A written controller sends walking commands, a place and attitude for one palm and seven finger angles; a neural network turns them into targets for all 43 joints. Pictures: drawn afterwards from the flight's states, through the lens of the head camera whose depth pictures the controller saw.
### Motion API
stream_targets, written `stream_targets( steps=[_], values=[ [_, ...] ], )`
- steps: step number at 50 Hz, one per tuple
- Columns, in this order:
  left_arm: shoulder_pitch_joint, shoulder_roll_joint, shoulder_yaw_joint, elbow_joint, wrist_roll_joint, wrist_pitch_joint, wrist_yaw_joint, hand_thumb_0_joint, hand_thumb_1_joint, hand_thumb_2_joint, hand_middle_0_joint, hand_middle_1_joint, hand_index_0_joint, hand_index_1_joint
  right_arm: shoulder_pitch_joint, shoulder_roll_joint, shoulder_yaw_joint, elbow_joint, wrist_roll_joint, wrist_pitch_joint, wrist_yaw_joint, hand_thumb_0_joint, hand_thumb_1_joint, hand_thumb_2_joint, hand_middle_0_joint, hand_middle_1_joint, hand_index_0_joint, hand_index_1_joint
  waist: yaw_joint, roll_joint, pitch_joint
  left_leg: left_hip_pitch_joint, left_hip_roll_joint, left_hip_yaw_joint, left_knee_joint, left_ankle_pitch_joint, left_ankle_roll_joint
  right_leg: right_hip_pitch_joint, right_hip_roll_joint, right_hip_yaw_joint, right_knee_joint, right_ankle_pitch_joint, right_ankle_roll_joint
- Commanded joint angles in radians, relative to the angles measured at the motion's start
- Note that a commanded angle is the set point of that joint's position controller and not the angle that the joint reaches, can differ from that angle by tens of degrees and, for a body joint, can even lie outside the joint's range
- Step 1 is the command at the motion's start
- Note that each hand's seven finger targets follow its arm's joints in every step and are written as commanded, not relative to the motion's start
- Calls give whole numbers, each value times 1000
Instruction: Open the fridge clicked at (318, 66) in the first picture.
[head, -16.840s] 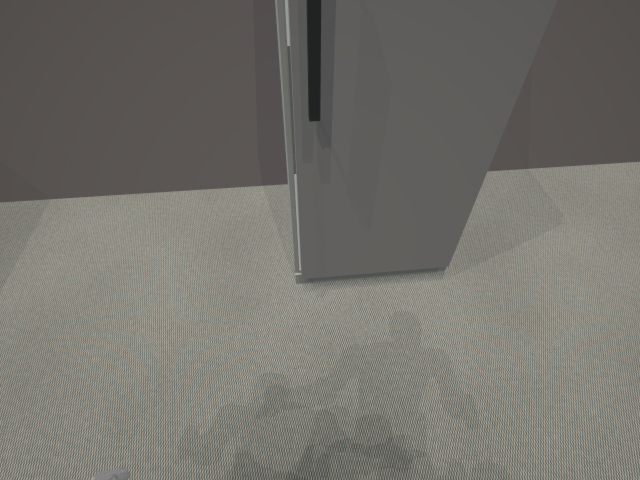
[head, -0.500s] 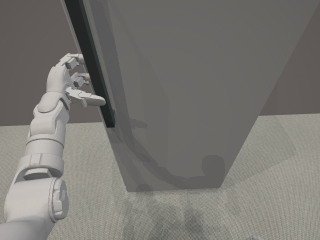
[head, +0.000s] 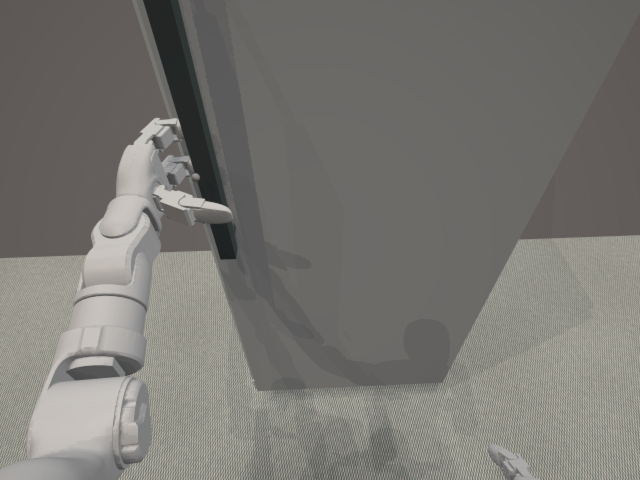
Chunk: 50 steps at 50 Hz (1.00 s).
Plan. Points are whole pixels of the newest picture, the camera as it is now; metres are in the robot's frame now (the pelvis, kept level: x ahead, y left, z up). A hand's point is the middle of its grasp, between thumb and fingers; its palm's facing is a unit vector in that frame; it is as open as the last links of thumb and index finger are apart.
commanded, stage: slide the fingers in behind the handle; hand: left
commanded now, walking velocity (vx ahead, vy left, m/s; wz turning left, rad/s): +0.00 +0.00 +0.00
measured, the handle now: (195, 104) +0.47 +0.17 +0.25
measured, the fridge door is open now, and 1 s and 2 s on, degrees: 0 0 0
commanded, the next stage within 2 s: grip the handle and tug to test in 1.26 s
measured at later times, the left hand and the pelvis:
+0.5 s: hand (214, 177) +0.41 +0.15 +0.19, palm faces +0.08 -1.00 +0.02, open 14.0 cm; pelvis +0.00 -0.01 +0.00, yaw +0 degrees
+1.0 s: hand (218, 178) +0.42 +0.14 +0.19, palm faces +0.09 -1.00 +0.01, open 14.0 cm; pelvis +0.00 -0.01 +0.00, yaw +1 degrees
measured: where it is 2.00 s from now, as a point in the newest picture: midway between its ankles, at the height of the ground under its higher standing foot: outside the picture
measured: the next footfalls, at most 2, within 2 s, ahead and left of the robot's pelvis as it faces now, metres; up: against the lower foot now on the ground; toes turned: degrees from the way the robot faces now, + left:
none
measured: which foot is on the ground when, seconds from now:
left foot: down 0.00-1.00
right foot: down 0.00-1.00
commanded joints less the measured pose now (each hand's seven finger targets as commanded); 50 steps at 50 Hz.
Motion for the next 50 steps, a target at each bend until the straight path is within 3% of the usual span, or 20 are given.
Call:
stream_targets(
  steps=[1, 3, 5, 11, 13, 17, 18, 19, 21, 23, 25, 28, 29, 32, 37, 39, 43, 46, 48, 50],
  values=[
    [-495, 151, -3, -281, -12, -55, 14, 0, -500, 300, -300, -1200, -300, -1200, -72, -122, -51, -131, 2, -48, -7, 0, -900, -900, 200, 300, 200, 300, -12, 3, -278, 265, -14, -7, -35, 253, 45, -35, 28, -26, -69, 338, -18],
    [-449, 190, 40, -258, -15, -42, 20, 0, -500, 300, -300, -1200, -300, -1200, -70, -129, -53, -128, -1, -44, -7, 0, -900, -900, 200, 300, 200, 300, 2, -44, -274, 249, -15, -3, -38, 251, 48, -15, 30, -26, -77, 342, -14],
    [-436, 192, 48, -284, -13, -33, 23, 0, -500, 300, -300, -1200, -300, -1200, -82, -123, -52, -134, -2, -40, -6, 0, -900, -900, 200, 300, 200, 300, 11, -21, -286, 248, -19, 4, -40, 264, 48, 4, 24, -20, -73, 367, -16],
    [-476, 120, -19, -312, -10, -16, 36, 0, -500, 300, -300, -1200, -300, -1200, -96, -116, -48, -132, 1, -32, -7, 0, -900, -900, 200, 300, 200, 300, -12, -28, -240, 256, -17, -2, -47, 229, 46, -29, 27, -26, -87, 323, -14],
    [-474, 153, 11, -300, -10, -17, 46, 0, -500, 300, -300, -1200, -300, -1200, -97, -121, -50, -127, -2, -31, -11, 0, -900, -900, 200, 300, 200, 300, -7, -39, -241, 252, -19, -1, -48, 213, 48, -26, 27, -22, -96, 303, -12],
    [-493, 150, 11, -310, -3, -23, 54, 0, -500, 300, -300, -1200, -300, -1200, -99, -113, -48, -124, -6, -30, -11, 0, -900, -900, 200, 300, 200, 300, -1, -21, -271, 255, -24, 4, -46, 232, 47, -2, 22, -16, -88, 337, -14],
    [-451, 171, 31, -290, -1, -26, 57, 0, -500, 300, -300, -1200, -300, -1200, -97, -117, -48, -124, -7, -27, -11, 0, -900, -900, 200, 300, 200, 300, 8, -45, -271, 247, -22, 2, -49, 234, 48, 8, 24, -20, -90, 332, -13],
    [-476, 132, -8, -299, -1, -29, 55, 0, -500, 300, -300, -1200, -300, -1200, -102, -113, -46, -125, -7, -26, -11, 0, -900, -900, 200, 300, 200, 300, -3, -39, -263, 246, -22, 3, -52, 236, 48, 9, 19, -19, -87, 344, -12],
    [-470, 115, -14, -299, -2, -29, 55, 0, -500, 300, -300, -1200, -300, -1200, -103, -109, -48, -126, -6, -28, -7, 0, -900, -900, 200, 300, 200, 300, 2, -17, -265, 253, -23, 7, -48, 239, 46, 3, 22, -19, -86, 350, -13],
    [-430, 149, 21, -274, -8, -27, 58, 0, -500, 300, -300, -1200, -300, -1200, -101, -117, -50, -126, -7, -26, -9, 0, -900, -900, 200, 300, 200, 300, 9, -72, -266, 239, -25, 8, -51, 226, 51, 17, 24, -18, -97, 343, -8],
    [-482, 119, -18, -265, -6, -20, 54, 0, -500, 300, -300, -1200, -300, -1200, -103, -112, -45, -123, -4, -23, -11, 0, -900, -900, 200, 300, 200, 300, -10, -54, -220, 225, -24, 10, -56, 194, 51, -13, 20, -15, -104, 317, -5],
    [-493, 143, 0, -270, 1, -32, 61, 0, -500, 300, -300, -1200, -300, -1200, -98, -116, -48, -124, -5, -23, -12, 0, -900, -900, 200, 300, 200, 300, -2, -32, -245, 235, -25, 7, -54, 195, 50, -6, 22, -14, -102, 301, -9],
    [-517, 115, -21, -282, -1, -35, 62, 0, -500, 300, -300, -1200, -300, -1200, -101, -110, -47, -122, -7, -26, -11, 0, -900, -900, 200, 300, 200, 300, -9, -14, -255, 247, -26, 8, -53, 208, 51, -5, 19, -12, -99, 320, -10],
    [-499, 138, 1, -245, -6, -32, 59, 0, -500, 300, -300, -1200, -300, -1200, -91, -114, -50, -114, -6, -27, -13, 0, -900, -900, 200, 300, 200, 300, -6, -62, -249, 227, -27, 10, -50, 202, 52, -2, 21, -11, -101, 330, -6],
    [-524, 89, -44, -241, -3, -43, 58, 0, -500, 300, -300, -1200, -300, -1200, -89, -110, -51, -110, -5, -31, -10, 0, -900, -900, 200, 300, 200, 300, -16, -41, -246, 237, -26, 9, -49, 197, 52, -18, 22, -12, -100, 317, -7],
    [-539, 64, -63, -279, -4, -57, 62, 0, -500, 300, -300, -1200, -300, -1200, -89, -109, -54, -114, -6, -39, -6, 0, -900, -900, 200, 300, 200, 300, -13, -20, -276, 259, -27, 5, -45, 223, 51, -9, 22, -16, -92, 337, -11],
    [-505, 73, -48, -264, -9, -56, 65, 0, -500, 300, -300, -1200, -300, -1200, -82, -114, -57, -108, -7, -43, -5, 0, -900, -900, 200, 300, 200, 300, -9, -62, -277, 257, -27, 5, -43, 238, 53, -1, 26, -20, -92, 355, -9],
    [-532, 74, -53, -268, -5, -54, 66, 0, -500, 300, -300, -1200, -300, -1200, -84, -111, -55, -102, -7, -43, -5, 0, -900, -900, 200, 300, 200, 300, -15, -58, -265, 256, -25, 4, -48, 223, 52, -13, 26, -19, -94, 340, -9],
    [-495, 79, -42, -285, -3, -57, 68, 0, -500, 300, -300, -1200, -300, -1200, -91, -111, -56, -110, -7, -44, -3, 0, -900, -900, 200, 300, 200, 300, 0, -30, -284, 267, -26, 7, -43, 244, 51, 0, 26, -20, -90, 352, -12],
    [-519, 46, -73, -302, -2, -56, 70, 0, -500, 300, -300, -1200, -300, -1200, -94, -106, -53, -109, -6, -46, -1, 0, -900, -900, 200, 300, 200, 300, -8, -27, -275, 272, -24, 1, -46, 247, 48, -8, 26, -24, -85, 353, -14]
  ],
)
